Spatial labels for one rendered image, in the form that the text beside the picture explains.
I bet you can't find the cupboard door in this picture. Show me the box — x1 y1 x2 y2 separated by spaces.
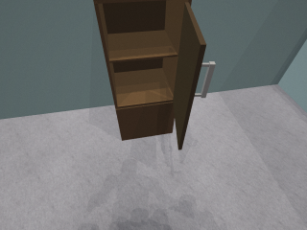
173 2 206 150

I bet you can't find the handle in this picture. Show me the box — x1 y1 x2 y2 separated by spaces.
194 61 216 98

